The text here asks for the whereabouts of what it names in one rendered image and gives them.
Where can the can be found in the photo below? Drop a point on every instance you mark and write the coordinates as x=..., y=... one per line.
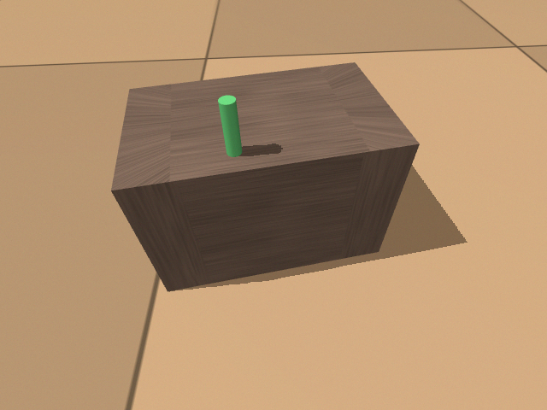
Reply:
x=230, y=125

